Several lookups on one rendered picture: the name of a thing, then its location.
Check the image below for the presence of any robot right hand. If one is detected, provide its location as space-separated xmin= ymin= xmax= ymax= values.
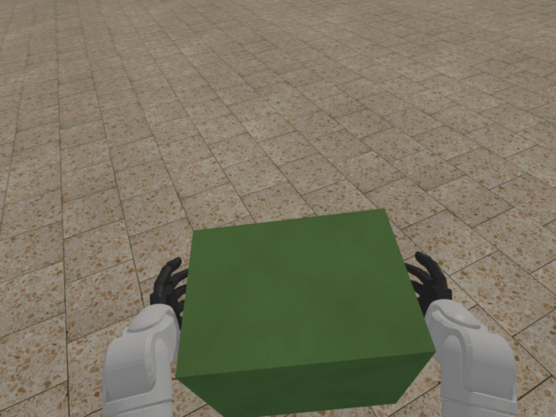
xmin=404 ymin=251 xmax=452 ymax=318

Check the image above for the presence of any carton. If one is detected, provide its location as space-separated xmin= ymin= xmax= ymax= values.
xmin=175 ymin=208 xmax=436 ymax=417

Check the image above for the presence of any robot left forearm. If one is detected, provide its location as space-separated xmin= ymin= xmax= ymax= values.
xmin=103 ymin=304 xmax=181 ymax=417

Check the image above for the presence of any robot left hand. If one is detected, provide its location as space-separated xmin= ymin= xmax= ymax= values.
xmin=149 ymin=257 xmax=189 ymax=331

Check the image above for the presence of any robot right forearm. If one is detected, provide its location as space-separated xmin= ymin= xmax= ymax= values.
xmin=425 ymin=299 xmax=518 ymax=417

